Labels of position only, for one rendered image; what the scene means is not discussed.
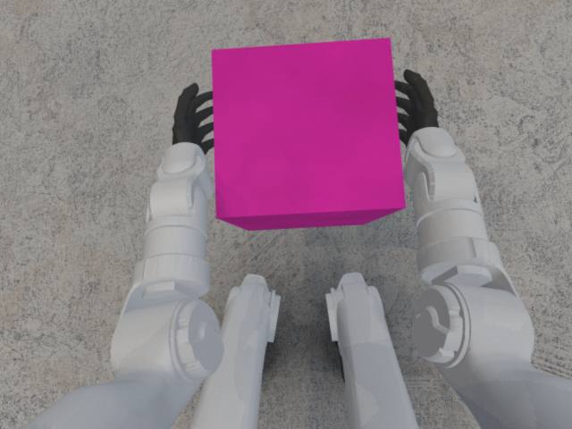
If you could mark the carton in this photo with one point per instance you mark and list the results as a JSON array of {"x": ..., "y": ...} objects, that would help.
[{"x": 306, "y": 135}]

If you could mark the left robot hand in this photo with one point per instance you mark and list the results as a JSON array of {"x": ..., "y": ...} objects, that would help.
[{"x": 186, "y": 120}]

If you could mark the robot right shin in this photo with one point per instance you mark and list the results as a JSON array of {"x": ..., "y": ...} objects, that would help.
[{"x": 357, "y": 277}]

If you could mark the robot left upper arm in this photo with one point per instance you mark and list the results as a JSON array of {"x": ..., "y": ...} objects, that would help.
[{"x": 160, "y": 355}]

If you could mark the right robot forearm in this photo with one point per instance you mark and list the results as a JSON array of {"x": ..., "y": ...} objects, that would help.
[{"x": 454, "y": 245}]

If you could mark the right robot hand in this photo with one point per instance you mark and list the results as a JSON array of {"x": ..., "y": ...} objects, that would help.
[{"x": 419, "y": 108}]

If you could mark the left robot forearm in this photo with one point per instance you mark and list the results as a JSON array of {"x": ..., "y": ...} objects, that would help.
[{"x": 173, "y": 264}]

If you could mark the right robot thigh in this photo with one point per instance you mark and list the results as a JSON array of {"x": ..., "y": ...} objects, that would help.
[{"x": 377, "y": 396}]

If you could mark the robot right upper arm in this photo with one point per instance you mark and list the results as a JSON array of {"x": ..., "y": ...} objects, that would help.
[{"x": 481, "y": 341}]

